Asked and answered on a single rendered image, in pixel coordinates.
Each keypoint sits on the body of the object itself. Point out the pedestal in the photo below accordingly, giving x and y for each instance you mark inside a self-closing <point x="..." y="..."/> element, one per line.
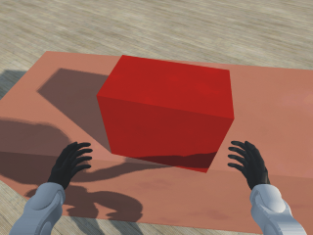
<point x="55" y="104"/>

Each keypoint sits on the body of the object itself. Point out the right robot forearm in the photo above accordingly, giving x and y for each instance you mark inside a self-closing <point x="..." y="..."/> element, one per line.
<point x="272" y="213"/>

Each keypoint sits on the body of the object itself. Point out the carton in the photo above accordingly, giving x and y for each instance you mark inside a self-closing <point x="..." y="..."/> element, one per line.
<point x="165" y="112"/>

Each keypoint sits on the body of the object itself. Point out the left robot forearm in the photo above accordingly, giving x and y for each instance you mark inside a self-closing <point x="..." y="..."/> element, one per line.
<point x="41" y="211"/>

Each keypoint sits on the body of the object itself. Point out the robot left hand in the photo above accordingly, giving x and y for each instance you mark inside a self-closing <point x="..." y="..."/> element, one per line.
<point x="65" y="167"/>

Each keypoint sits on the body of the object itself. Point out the robot right hand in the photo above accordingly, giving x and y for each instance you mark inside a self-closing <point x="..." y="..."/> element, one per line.
<point x="253" y="168"/>

